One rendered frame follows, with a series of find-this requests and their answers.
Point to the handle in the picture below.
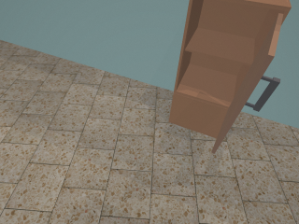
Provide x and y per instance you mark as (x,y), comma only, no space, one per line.
(274,82)

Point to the cupboard door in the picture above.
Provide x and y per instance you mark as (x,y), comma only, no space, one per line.
(261,62)

